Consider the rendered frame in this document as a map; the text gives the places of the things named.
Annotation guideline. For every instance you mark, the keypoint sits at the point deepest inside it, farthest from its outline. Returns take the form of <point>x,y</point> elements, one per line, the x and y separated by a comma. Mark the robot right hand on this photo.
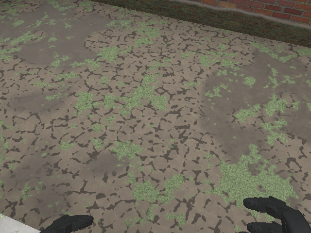
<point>293,221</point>

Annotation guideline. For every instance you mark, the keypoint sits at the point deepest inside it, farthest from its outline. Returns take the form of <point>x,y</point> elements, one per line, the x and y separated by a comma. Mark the robot left hand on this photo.
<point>68,224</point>

